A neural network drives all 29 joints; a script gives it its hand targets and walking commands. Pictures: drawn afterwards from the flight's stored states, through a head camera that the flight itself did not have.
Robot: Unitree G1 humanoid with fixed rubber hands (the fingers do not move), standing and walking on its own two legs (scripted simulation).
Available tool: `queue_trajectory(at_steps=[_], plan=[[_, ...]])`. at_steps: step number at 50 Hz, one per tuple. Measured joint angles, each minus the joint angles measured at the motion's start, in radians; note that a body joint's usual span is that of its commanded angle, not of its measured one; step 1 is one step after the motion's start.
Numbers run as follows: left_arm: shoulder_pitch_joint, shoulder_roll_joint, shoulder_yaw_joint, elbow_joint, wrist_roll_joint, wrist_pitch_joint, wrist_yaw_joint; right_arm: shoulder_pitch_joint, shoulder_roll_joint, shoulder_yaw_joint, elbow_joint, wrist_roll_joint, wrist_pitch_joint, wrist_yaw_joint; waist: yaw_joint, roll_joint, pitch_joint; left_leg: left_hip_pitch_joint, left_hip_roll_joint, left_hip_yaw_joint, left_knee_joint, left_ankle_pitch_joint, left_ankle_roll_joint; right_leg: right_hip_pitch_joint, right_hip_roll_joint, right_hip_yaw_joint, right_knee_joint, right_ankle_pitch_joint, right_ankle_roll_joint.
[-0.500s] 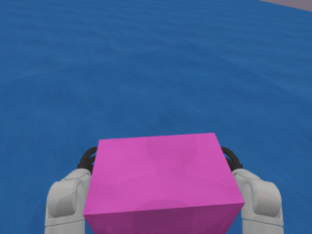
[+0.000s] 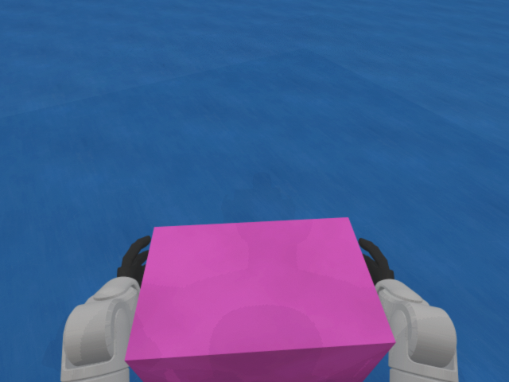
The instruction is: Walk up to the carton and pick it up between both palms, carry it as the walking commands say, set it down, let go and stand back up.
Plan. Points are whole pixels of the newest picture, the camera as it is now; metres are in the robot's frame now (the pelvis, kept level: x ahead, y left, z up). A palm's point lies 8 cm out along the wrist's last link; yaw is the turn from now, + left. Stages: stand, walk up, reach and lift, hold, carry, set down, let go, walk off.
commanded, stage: carry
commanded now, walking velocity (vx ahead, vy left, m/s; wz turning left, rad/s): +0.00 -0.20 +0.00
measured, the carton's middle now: (256, 325) +0.21 +0.01 +0.02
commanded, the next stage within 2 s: none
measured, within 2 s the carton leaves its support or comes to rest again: neither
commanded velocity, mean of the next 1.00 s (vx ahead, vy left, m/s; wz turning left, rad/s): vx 0.00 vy -0.20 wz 0.00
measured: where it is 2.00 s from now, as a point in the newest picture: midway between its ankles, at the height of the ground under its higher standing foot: outside the picture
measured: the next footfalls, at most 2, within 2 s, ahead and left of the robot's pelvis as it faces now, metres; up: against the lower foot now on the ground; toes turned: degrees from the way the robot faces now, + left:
right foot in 0.06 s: +0.06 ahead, -0.15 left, +0.00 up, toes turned -6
left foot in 0.80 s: -0.02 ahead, +0.03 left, +0.00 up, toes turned +6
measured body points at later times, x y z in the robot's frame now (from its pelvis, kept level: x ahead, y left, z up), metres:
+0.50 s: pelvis -0.05 -0.07 -0.01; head -0.08 -0.06 +0.44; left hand +0.21 +0.10 +0.05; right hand +0.20 -0.25 +0.06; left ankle +0.05 +0.11 -0.71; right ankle +0.02 -0.15 -0.72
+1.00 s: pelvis -0.09 -0.09 +0.00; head -0.08 -0.07 +0.45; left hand +0.18 +0.10 +0.05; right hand +0.17 -0.26 +0.06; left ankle -0.05 +0.03 -0.72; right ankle -0.05 -0.22 -0.68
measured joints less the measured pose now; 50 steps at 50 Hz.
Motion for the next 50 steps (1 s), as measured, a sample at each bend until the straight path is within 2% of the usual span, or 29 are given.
queue_trajectory(at_steps=[3,4,7,9,13,17,21,24,26,28,31,32,33,34,36,38,40,41,42,44,46,50], plan=[[-0.005,0.001,-0.003,-0.007,-0.007,-0.005,-0.003,0.006,-0.001,0.001,-0.031,-0.003,0.006,-0.001,0.0,0.023,-0.001,-0.022,0.025,-0.013,0.004,0.014,-0.024,0.096,-0.003,-0.003,-0.196,0.058,0.0],[-0.009,-0.003,-0.001,-0.004,-0.007,-0.01,-0.004,0.002,-0.004,0.0,-0.034,-0.003,0.007,-0.001,0.004,0.034,0.001,-0.03,0.039,-0.017,0.009,0.016,-0.034,0.105,0.004,-0.012,-0.236,0.13,-0.009],[-0.016,-0.023,-0.014,0.024,0.01,-0.019,-0.004,0.01,-0.034,0.0,-0.03,0.006,0.015,-0.002,-0.006,0.049,0.005,-0.027,0.043,-0.035,-0.011,0.014,-0.055,0.092,0.013,-0.029,-0.22,0.154,-0.047],[-0.01,-0.038,-0.022,0.032,0.023,-0.016,-0.002,0.018,-0.054,0.0,-0.025,0.018,0.024,-0.002,-0.013,0.034,0.001,-0.016,0.027,-0.035,-0.029,0.006,-0.052,0.083,0.002,-0.026,-0.198,0.139,-0.061],[0.009,-0.06,-0.016,0.001,0.041,-0.006,0.001,0.009,-0.069,0.0,-0.021,0.038,0.036,-0.001,-0.032,0.026,0.014,0.01,0.024,-0.047,-0.055,0.077,-0.052,0.085,0.01,-0.025,-0.173,0.132,-0.08],[0.018,-0.062,-0.014,-0.018,0.047,0.0,0.002,0.008,-0.065,-0.001,-0.012,0.048,0.026,-0.001,-0.039,0.006,0.014,0.018,0.023,-0.059,-0.043,0.055,-0.046,0.088,0.017,-0.029,-0.156,0.13,-0.097],[0.014,-0.063,-0.012,-0.002,0.054,0.005,0.003,0.002,-0.066,-0.004,0.01,0.047,0.029,-0.001,-0.03,-0.016,0.004,-0.001,0.01,-0.085,0.022,-0.084,-0.017,0.087,0.022,-0.038,-0.152,0.135,-0.108],[0.013,-0.059,-0.006,0.008,0.054,0.008,0.004,-0.009,-0.062,-0.001,0.035,0.042,0.027,-0.001,-0.021,-0.032,0.0,0.002,0.004,-0.1,0.015,-0.031,-0.008,0.083,0.026,-0.041,-0.143,0.138,-0.111],[0.016,-0.05,-0.002,0.016,0.05,0.013,0.005,-0.011,-0.056,0.005,0.052,0.034,0.027,-0.001,-0.018,-0.041,-0.005,0.015,0.007,-0.098,-0.021,0.073,-0.034,0.082,0.027,-0.041,-0.139,0.139,-0.109],[0.021,-0.036,-0.001,0.024,0.044,0.02,0.004,-0.007,-0.044,0.01,0.065,0.022,0.026,-0.001,-0.015,-0.04,-0.016,0.012,0.016,-0.099,-0.033,0.093,-0.087,0.074,0.029,-0.046,-0.136,0.127,-0.101],[0.001,-0.013,-0.001,0.037,0.031,0.024,-0.002,-0.008,-0.028,0.012,0.061,0.003,0.022,-0.001,-0.002,-0.02,0.0,-0.002,0.033,-0.104,-0.019,0.087,-0.103,0.066,0.034,-0.062,-0.131,0.114,-0.091],[-0.01,-0.008,-0.006,0.046,0.029,0.023,-0.003,-0.005,-0.029,0.01,0.054,0.001,0.02,-0.001,0.005,-0.017,0.009,-0.011,0.032,-0.106,-0.004,0.064,-0.103,0.068,0.03,-0.069,-0.144,0.168,-0.103],[-0.021,-0.008,-0.013,0.055,0.028,0.024,-0.002,0.002,-0.035,0.008,0.046,0.002,0.021,-0.001,0.013,-0.017,0.01,-0.031,0.025,-0.108,0.035,-0.018,-0.098,0.059,0.025,-0.072,-0.144,0.185,-0.113],[-0.027,-0.011,-0.021,0.063,0.029,0.024,-0.001,0.009,-0.043,0.007,0.036,0.005,0.027,-0.001,0.017,-0.016,0.008,-0.058,0.014,-0.107,0.101,-0.104,-0.089,0.051,0.021,-0.077,-0.144,0.183,-0.119],[-0.027,-0.024,-0.026,0.068,0.034,0.023,0.003,0.014,-0.057,0.007,0.024,0.009,0.04,-0.002,0.017,-0.011,0.008,-0.09,-0.007,-0.094,0.247,-0.174,-0.068,0.045,0.019,-0.089,-0.164,0.183,-0.123],[-0.017,-0.035,-0.021,0.057,0.033,0.022,0.008,0.011,-0.061,0.006,0.016,0.013,0.051,-0.003,0.01,-0.001,0.005,-0.06,-0.021,-0.06,0.271,-0.172,-0.044,0.044,0.026,-0.102,-0.195,0.202,-0.121],[-0.009,-0.043,-0.015,0.036,0.031,0.022,0.011,0.006,-0.061,0.004,0.004,0.016,0.055,-0.003,0.0,0.01,-0.008,0.026,-0.033,-0.02,0.127,-0.128,-0.019,0.028,0.034,-0.117,-0.203,0.214,-0.119],[-0.01,-0.037,-0.012,0.028,0.028,0.02,0.01,0.003,-0.051,0.003,0.006,0.017,0.044,-0.004,-0.01,-0.001,-0.013,0.045,-0.044,-0.011,0.073,-0.148,0.02,0.012,0.026,-0.119,-0.191,0.211,-0.117],[-0.011,-0.027,-0.008,0.025,0.023,0.016,0.01,0.001,-0.037,0.002,0.016,0.013,0.028,-0.004,-0.013,-0.016,-0.011,0.035,-0.05,-0.007,0.072,-0.137,0.034,-0.005,0.024,-0.106,-0.166,0.167,-0.095],[-0.007,-0.015,-0.001,0.016,0.016,0.011,0.008,0.002,-0.018,0.001,0.023,0.009,0.007,-0.004,0.0,-0.023,0.0,0.029,-0.034,0.005,0.069,-0.103,0.03,-0.046,0.037,-0.065,-0.054,0.073,-0.054],[-0.002,-0.01,0.003,0.005,0.008,0.006,0.005,0.006,-0.002,-0.002,0.013,0.004,-0.002,-0.005,0.007,-0.025,0.017,0.038,-0.023,0.013,0.043,-0.076,0.02,-0.07,0.025,-0.034,0.046,0.036,-0.029],[0.007,-0.007,0.0,-0.013,-0.01,-0.005,0.002,0.027,0.012,-0.007,-0.037,-0.003,0.002,-0.005,0.011,-0.015,0.031,0.04,-0.003,0.006,-0.006,-0.036,0.0,-0.038,-0.011,0.004,0.043,0.028,0.006]])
